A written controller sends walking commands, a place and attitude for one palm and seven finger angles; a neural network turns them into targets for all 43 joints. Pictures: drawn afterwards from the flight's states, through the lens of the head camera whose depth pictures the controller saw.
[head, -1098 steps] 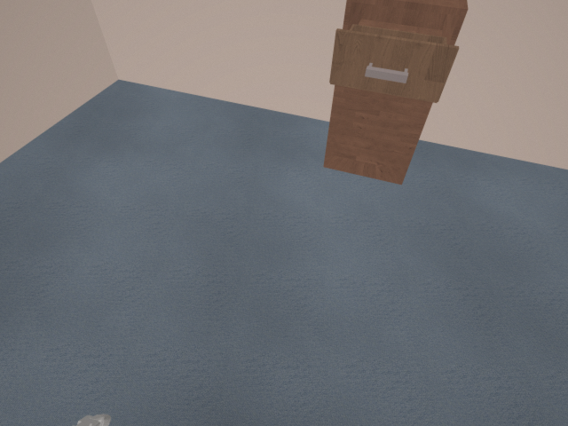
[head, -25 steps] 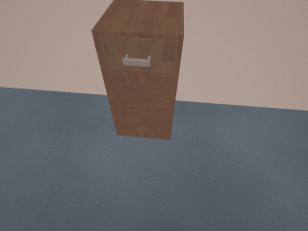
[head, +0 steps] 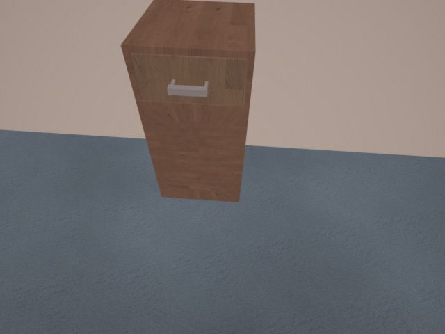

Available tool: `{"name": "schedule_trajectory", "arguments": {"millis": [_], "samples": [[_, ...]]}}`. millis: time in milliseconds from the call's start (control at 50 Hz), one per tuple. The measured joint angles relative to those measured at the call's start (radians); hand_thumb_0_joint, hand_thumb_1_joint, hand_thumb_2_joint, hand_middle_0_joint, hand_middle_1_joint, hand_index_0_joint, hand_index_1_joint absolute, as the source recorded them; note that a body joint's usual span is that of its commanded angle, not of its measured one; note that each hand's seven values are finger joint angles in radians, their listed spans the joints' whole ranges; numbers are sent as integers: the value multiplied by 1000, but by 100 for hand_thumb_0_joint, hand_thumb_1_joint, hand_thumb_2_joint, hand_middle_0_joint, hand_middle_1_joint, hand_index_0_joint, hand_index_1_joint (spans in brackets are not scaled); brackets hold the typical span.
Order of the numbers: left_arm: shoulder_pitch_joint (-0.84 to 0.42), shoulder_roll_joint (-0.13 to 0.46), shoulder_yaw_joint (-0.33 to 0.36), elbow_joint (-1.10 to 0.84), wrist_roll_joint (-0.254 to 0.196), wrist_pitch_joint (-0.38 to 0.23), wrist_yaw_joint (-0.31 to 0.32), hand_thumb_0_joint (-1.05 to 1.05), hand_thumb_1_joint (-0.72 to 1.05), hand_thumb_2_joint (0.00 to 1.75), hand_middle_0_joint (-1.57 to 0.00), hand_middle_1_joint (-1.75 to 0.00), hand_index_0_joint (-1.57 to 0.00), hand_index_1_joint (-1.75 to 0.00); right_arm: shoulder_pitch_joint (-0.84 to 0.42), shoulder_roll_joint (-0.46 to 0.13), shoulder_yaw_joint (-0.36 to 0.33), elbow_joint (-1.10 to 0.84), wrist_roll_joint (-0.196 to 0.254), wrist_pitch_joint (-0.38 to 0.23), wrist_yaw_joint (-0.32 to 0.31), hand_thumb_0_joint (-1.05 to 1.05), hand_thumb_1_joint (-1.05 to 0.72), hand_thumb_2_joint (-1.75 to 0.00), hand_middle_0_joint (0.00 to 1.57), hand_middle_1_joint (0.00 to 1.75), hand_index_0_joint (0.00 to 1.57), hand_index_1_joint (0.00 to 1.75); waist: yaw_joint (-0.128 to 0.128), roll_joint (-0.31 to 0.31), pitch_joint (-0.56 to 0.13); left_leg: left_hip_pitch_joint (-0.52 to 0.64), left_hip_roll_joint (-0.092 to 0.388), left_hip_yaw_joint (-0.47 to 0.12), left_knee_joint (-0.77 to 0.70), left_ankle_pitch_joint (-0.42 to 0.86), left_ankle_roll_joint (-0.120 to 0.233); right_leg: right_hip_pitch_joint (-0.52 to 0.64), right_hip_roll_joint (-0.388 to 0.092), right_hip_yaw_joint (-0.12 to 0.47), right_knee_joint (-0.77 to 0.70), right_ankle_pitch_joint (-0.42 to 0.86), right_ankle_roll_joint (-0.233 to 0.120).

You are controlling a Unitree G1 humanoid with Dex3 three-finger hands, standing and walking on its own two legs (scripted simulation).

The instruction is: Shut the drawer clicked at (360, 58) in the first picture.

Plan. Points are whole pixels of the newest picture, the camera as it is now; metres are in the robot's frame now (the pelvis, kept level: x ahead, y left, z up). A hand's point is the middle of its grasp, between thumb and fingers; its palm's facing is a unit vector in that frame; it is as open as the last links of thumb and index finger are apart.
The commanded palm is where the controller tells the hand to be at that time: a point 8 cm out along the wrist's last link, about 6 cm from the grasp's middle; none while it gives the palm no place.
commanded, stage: look to check the result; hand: left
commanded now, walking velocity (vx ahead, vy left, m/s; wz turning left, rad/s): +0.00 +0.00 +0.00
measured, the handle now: (188, 87) +0.87 +0.16 -0.04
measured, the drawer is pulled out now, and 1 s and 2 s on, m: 0.00 0.00 0.00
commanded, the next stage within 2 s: stand and wait in 0.46 s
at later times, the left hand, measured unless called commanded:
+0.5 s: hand out of the picture +0.02 +0.17 -0.17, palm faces +0.02 -0.98 -0.21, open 7.4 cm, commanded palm none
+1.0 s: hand out of the picture +0.04 +0.18 -0.17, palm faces +0.01 -0.98 -0.22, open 7.4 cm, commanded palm none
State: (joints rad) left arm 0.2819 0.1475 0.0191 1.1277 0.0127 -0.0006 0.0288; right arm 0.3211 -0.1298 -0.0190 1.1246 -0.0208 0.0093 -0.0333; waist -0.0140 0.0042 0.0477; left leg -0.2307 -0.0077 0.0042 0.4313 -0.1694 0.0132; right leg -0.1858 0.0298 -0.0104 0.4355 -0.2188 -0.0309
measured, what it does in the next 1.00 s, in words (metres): stands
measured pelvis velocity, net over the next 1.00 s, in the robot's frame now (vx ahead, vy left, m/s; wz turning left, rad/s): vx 0.02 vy -0.01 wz -0.01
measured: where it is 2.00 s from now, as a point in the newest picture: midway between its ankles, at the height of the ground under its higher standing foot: outside the picture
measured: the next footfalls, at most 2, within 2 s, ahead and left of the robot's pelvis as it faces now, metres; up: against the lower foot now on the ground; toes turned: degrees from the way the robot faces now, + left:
none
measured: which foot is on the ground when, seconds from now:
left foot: down 0.00-1.00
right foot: down 0.00-1.00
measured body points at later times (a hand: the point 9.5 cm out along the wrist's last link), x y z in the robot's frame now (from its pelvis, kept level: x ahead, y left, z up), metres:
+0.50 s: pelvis +0.01 -0.01 +0.00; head +0.03 -0.01 +0.45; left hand +0.02 +0.23 -0.16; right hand +0.02 -0.23 -0.16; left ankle +0.04 +0.11 -0.74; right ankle +0.01 -0.10 -0.74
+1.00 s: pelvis +0.02 -0.01 +0.00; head +0.04 -0.01 +0.45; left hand +0.04 +0.23 -0.15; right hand +0.03 -0.24 -0.16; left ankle +0.04 +0.11 -0.74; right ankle +0.01 -0.10 -0.74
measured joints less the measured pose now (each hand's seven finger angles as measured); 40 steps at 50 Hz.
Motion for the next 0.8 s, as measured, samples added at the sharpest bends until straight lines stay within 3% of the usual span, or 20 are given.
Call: {"name": "schedule_trajectory", "arguments": {"millis": [800], "samples": [[-51, 30, -5, 9, -2, -10, -2, 0, 90, 89, -20, -30, -20, -30, -86, -42, 6, 19, 4, -8, 0, 1, -91, -90, 20, 30, 20, 30, 4, 1, 10, 53, 9, 2, -43, -9, -12, 52, 9, 5, -46, -5, -9]]}}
